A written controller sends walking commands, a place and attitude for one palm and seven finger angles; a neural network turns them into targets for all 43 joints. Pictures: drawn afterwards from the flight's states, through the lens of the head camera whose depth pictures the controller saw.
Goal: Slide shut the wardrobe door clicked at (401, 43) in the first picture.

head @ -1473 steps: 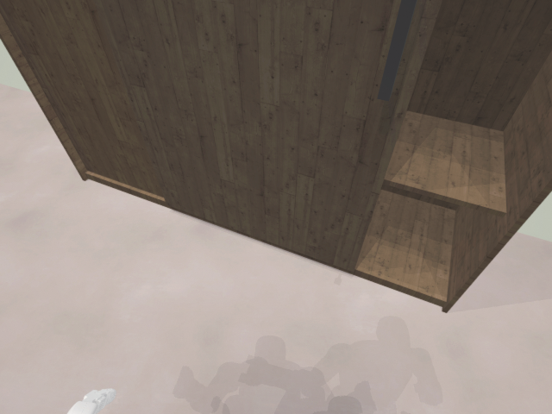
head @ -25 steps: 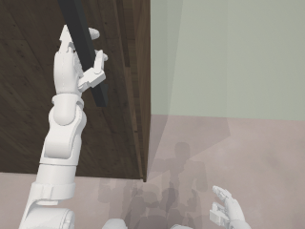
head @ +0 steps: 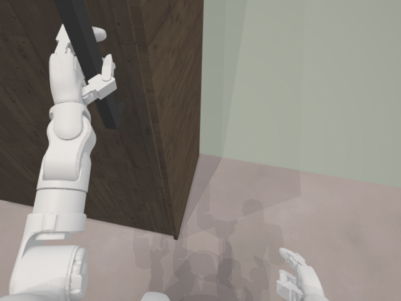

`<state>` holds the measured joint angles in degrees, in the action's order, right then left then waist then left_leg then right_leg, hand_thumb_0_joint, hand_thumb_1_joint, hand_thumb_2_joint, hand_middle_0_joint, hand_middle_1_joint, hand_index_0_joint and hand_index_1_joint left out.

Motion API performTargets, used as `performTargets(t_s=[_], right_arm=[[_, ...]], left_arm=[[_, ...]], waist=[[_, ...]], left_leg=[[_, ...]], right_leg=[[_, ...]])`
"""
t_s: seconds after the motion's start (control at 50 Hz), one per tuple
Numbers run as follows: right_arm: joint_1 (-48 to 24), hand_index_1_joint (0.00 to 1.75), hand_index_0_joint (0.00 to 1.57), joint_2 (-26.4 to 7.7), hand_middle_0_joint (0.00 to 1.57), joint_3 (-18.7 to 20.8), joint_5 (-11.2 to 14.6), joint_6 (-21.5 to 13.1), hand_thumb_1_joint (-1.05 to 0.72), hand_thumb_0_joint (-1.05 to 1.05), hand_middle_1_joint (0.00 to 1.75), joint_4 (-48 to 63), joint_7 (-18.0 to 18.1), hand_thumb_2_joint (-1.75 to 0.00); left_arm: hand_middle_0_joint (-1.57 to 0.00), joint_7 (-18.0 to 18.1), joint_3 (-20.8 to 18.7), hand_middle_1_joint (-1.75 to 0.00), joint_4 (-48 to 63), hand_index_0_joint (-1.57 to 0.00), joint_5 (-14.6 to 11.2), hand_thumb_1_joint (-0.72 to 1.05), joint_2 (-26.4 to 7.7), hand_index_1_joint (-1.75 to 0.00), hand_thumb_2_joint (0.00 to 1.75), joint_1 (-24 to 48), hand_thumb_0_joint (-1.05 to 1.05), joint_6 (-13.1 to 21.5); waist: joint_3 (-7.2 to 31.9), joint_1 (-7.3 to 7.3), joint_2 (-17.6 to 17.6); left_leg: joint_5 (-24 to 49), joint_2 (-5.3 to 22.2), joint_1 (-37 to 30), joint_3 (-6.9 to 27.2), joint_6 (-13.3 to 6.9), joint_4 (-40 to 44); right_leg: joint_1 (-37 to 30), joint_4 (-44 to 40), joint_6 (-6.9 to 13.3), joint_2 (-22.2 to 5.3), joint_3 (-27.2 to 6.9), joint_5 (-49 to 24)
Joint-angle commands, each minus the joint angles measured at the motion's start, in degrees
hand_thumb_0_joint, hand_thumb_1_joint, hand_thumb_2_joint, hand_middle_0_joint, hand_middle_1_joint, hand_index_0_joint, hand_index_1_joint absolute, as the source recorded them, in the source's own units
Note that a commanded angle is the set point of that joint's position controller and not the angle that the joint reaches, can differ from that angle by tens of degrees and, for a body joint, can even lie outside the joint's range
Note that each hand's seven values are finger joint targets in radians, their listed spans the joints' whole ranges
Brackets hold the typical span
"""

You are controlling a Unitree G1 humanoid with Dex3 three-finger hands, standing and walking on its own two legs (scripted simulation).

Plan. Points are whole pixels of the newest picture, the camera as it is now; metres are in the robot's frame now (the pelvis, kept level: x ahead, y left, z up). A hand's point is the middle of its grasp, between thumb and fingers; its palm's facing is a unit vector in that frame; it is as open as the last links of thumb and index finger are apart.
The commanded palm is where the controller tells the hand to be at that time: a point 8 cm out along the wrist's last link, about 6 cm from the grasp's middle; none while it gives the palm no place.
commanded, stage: step sideways, sliding the door along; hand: left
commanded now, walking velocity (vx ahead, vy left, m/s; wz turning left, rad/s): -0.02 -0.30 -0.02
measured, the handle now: (100, 63) +0.43 +0.26 +0.23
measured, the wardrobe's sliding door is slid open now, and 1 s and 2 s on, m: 0.00 0.00 0.00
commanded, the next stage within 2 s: stop walking and hold the door there in 0.16 s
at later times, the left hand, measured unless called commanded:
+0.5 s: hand (107, 76) +0.40 +0.24 +0.23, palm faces +0.53 -0.83 -0.14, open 6.9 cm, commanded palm +0.35 +0.24 +0.23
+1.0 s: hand (108, 77) +0.39 +0.23 +0.23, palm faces +0.45 -0.89 -0.10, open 6.9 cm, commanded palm +0.35 +0.25 +0.23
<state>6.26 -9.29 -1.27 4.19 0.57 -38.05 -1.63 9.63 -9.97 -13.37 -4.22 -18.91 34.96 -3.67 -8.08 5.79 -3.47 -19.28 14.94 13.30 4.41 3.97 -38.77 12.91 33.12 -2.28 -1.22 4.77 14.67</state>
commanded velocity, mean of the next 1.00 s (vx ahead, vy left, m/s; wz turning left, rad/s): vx -0.07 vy -0.04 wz -0.02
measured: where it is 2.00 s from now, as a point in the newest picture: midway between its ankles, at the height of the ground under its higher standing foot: outside the picture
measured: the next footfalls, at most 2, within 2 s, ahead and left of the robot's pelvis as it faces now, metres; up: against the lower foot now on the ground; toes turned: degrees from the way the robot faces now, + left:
left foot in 0.34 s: +0.08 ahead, +0.12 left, +0.00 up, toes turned -2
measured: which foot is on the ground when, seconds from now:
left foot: down 0.00-0.20, up 0.22-0.32, down 0.34-1.00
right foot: down 0.00-1.00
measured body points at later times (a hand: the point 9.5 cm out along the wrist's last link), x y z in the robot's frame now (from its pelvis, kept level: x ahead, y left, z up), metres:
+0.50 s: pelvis +0.07 -0.05 +0.01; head +0.09 -0.05 +0.46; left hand +0.36 +0.28 +0.23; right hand +0.25 -0.28 -0.08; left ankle +0.04 +0.10 -0.72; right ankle +0.11 -0.16 -0.72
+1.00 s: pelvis +0.04 -0.01 +0.02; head +0.02 -0.01 +0.47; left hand +0.36 +0.28 +0.23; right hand +0.17 -0.28 -0.06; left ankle +0.04 +0.11 -0.72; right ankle +0.11 -0.16 -0.72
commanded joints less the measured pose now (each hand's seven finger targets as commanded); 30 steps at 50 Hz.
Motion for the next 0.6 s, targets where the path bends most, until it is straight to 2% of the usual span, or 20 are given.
performTargets(t_s=[0.0,0.04,0.06,0.1,0.14,0.16,0.18,0.2,0.24,0.26,0.28,0.3,0.32,0.34,0.36,0.42,0.46,0.5,0.54,0.58], right_arm=[[-5.1,0.3,0.2,-7.3,0.2,4.5,0.0,-2.5,-0.9,0.0,0.3,6.7,2.0,-0.9],[-6.9,0.3,0.2,-9.7,0.2,5.0,-0.8,-2.4,-0.9,0.0,0.3,9.4,2.0,-0.9],[-8.2,0.3,0.2,-8.4,0.2,4.7,-1.0,-2.4,-0.9,0.0,0.3,10.3,1.5,-0.9],[-6.7,0.3,0.2,-7.6,0.2,4.9,-0.6,-2.6,-0.9,0.0,0.3,10.5,0.2,-0.9],[-5.9,0.3,0.2,-7.8,0.2,4.8,0.7,-3.1,-0.9,0.0,0.3,12.2,-0.4,-0.9],[-5.9,0.3,0.2,-7.6,0.2,4.5,1.2,-3.1,-0.9,0.0,0.3,12.7,-0.3,-0.9],[-7.2,0.3,0.2,-6.8,0.2,4.3,1.1,-3.5,-0.9,0.0,0.3,13.0,0.1,-0.9],[-6.0,0.3,0.2,-7.4,0.2,4.8,0.4,-4.0,-0.9,0.0,0.3,11.3,0.3,-0.9],[-4.9,0.3,0.2,-7.6,0.2,4.5,-0.3,-3.9,-0.9,0.0,0.3,10.2,0.9,-0.9],[-0.9,0.3,0.2,-11.7,0.2,5.3,-1.8,-3.2,-0.9,0.0,0.3,5.5,2.7,-0.9],[-1.7,0.3,0.2,-10.0,0.2,4.6,-2.1,-2.4,-0.9,0.0,0.3,6.3,3.2,-0.9],[-3.1,0.3,0.2,-9.8,0.2,4.7,-1.6,-2.8,-0.9,0.0,0.3,8.3,3.6,-0.9],[-4.2,0.3,0.2,-12.1,0.2,5.3,-1.6,-3.5,-0.9,0.0,0.3,10.1,3.6,-0.9],[-5.3,0.3,0.2,-10.5,0.2,4.5,-1.2,-4.2,-0.9,0.0,0.3,11.0,2.6,-0.9],[-5.0,0.3,0.2,-10.3,0.2,4.5,-1.4,-5.4,-0.9,0.0,0.3,9.9,1.9,-0.9],[-4.2,0.3,0.2,-11.0,0.2,3.8,-1.1,-7.7,-0.9,0.0,0.3,10.5,2.4,-0.9],[-4.0,0.3,0.2,-11.2,0.2,3.5,-0.9,-8.2,-0.9,0.0,0.3,11.3,3.0,-0.9],[-4.1,0.3,0.2,-9.7,0.2,3.3,-1.3,-8.6,-0.9,0.0,0.3,11.2,4.0,-0.9],[-2.0,0.3,0.2,-10.0,0.2,3.6,-1.3,-8.0,-0.9,0.0,0.3,9.5,4.4,-0.9],[-2.4,0.3,0.2,-9.5,0.2,2.9,-1.9,-7.6,-0.9,0.0,0.3,8.7,5.2,-0.9]], left_arm=[[-0.45,-4.7,12.3,-1.4,26.5,-0.45,-0.2,0.9,2.2,-1.4,0.9,24.2,0.0,8.7],[-0.45,-5.1,13.8,-1.4,33.3,-0.45,-1.8,0.9,5.3,-1.4,0.9,25.2,0.0,9.7],[-0.45,-5.6,15.4,-1.4,35.1,-0.45,-2.4,0.9,7.0,-1.4,0.9,26.9,0.0,11.1],[-0.45,-5.3,13.4,-1.4,33.6,-0.45,-1.5,0.9,5.0,-1.4,0.9,24.1,0.0,12.2],[-0.45,-5.6,11.6,-1.4,35.2,-0.45,-1.3,0.9,2.8,-1.4,0.9,21.5,0.0,11.5],[-0.45,-5.6,10.0,-1.4,35.4,-0.45,-0.8,0.9,-0.3,-1.4,0.9,19.2,0.0,10.6],[-0.45,-5.3,8.3,-1.4,35.4,-0.45,-0.7,0.9,-2.8,-1.4,0.9,17.0,0.0,9.7],[-0.45,-5.2,7.0,-1.4,33.3,-0.45,-0.1,0.9,-4.0,-1.4,0.9,14.0,0.0,9.5],[-0.45,-5.1,8.0,-1.4,38.2,-0.45,-0.6,0.9,-2.0,-1.4,0.9,14.0,0.0,9.9],[-0.45,-1.7,-25.7,-1.4,18.5,-0.45,0.5,0.9,-35.1,-1.4,0.9,4.0,0.0,10.2],[-0.45,-2.7,-14.4,-1.4,24.7,-0.45,0.2,0.9,-22.9,-1.4,0.9,4.6,0.0,10.5],[-0.45,-2.1,-12.8,-1.4,29.9,-0.45,-0.1,0.9,-20.2,-1.4,0.9,5.7,0.0,10.9],[-0.45,-2.3,-9.8,-1.4,35.9,-0.45,-1.0,0.9,-16.5,-1.4,0.9,4.9,0.0,12.1],[-0.45,-2.4,-10.4,-1.4,37.6,-0.45,-0.6,0.9,-16.7,-1.4,0.9,5.3,0.0,13.3],[-0.45,-3.2,-8.8,-1.4,34.1,-0.45,0.2,0.9,-14.0,-1.4,0.9,3.5,0.0,13.4],[-0.45,-2.2,-10.0,-1.4,35.5,-0.45,0.8,0.9,-15.1,-1.4,0.9,-2.8,0.0,12.4],[-0.45,-2.1,-12.2,-1.4,36.0,-0.45,1.5,0.9,-17.6,-1.4,0.9,-5.1,0.0,12.2],[-0.45,-1.8,-14.3,-1.4,34.4,-0.45,1.1,0.9,-19.3,-1.4,0.9,-7.5,0.0,11.4],[-0.45,-1.7,-14.8,-1.4,32.6,-0.45,0.4,0.9,-18.4,-1.4,0.9,-11.7,0.0,10.2],[-0.45,-0.9,-17.8,-1.4,34.1,-0.45,0.5,0.9,-21.3,-1.4,0.9,-10.3,0.0,11.1]], waist=[[27.2,-8.0,11.9],[27.3,-8.05,-12.8],[25.5,-7.99,-21.6],[24.0,-6.44,-18.3],[25.8,-5.43,-8.8],[27.4,-5.23,3.8],[28.1,-5.8,16.5],[26.9,-5.5,18.9],[23.1,-5.96,14.5],[24.9,-4.33,10.3],[27.9,-4.95,5.3],[29.7,-6.43,-1.2],[29.8,-6.59,-18.6],[30.8,-4.88,-20.9],[26.2,-5.36,-14.4],[21.3,-6.31,-14.3],[22.9,-5.47,-5.8],[24.3,-6.72,7.5],[23.9,-6.48,8.8],[25.2,-5.86,6.7]], left_leg=[[5.2,-10.1,-3.0,-8.3,-3.8,3.0],[28.6,2.7,-19.1,3.6,-8.6,12.7],[38.3,8.2,-22.7,8.1,-11.4,14.9],[52.5,6.8,-25.2,-0.5,-10.6,8.2],[44.1,0.5,-17.4,-7.5,-12.7,-2.8],[28.5,-5.6,-6.3,-11.2,-10.2,-9.6],[-1.9,-11.2,7.0,-10.0,-4.1,-14.5],[-14.3,-12.8,8.7,-6.5,-3.4,-17.8],[-13.1,-9.5,8.8,-5.5,-4.6,-6.5],[-5.8,-9.8,5.9,-10.5,-4.3,4.2],[7.0,-9.6,-2.0,-10.4,-4.0,12.9],[25.2,-6.1,-14.8,-9.3,-4.9,15.3],[48.3,4.7,-25.9,1.5,-8.8,12.7],[60.5,9.4,-28.2,5.7,-12.2,12.8],[53.4,7.6,-26.0,2.5,-12.4,13.4],[53.7,1.8,-24.2,-6.6,-8.1,8.6],[45.2,-1.9,-16.8,-10.5,-5.7,2.3],[17.4,-9.9,-4.9,-12.4,-2.7,-0.9],[1.9,-11.8,-1.3,-9.0,-3.0,3.4],[3.6,-10.8,-2.3,-7.9,-3.9,9.6]], right_leg=[[-11.5,-0.9,6.8,-8.0,-9.1,-37.9],[6.2,11.7,0.7,0.5,0.9,-14.1],[12.6,15.7,1.2,1.5,-0.3,7.3],[10.0,6.9,2.6,0.8,-1.6,12.3],[-4.8,-6.1,3.0,1.8,0.1,-9.6],[-16.0,-8.7,4.6,-2.8,-4.2,-31.3],[-23.3,-5.6,9.0,-10.5,-15.3,-53.0],[-19.3,-5.5,10.5,-13.6,-16.7,-56.3],[-17.0,-0.7,10.5,-13.0,-15.0,-54.7],[-13.5,3.2,9.6,-11.9,-13.3,-53.8],[-13.8,5.8,7.3,-10.2,-9.4,-50.8],[-5.3,9.4,4.3,-7.3,-7.0,-44.0],[9.8,13.7,1.2,-2.8,-4.0,-16.6],[13.3,15.1,1.4,0.0,-5.4,12.6],[13.5,13.1,1.9,1.7,-5.6,13.6],[8.2,-3.0,2.3,1.1,-1.6,0.6],[-3.7,-9.1,2.7,0.5,-2.8,-25.6],[-11.0,-5.9,5.9,-7.6,-13.4,-56.3],[-11.7,-6.6,5.7,-9.1,-15.2,-54.9],[-11.7,-6.7,4.9,-8.9,-15.3,-46.8]])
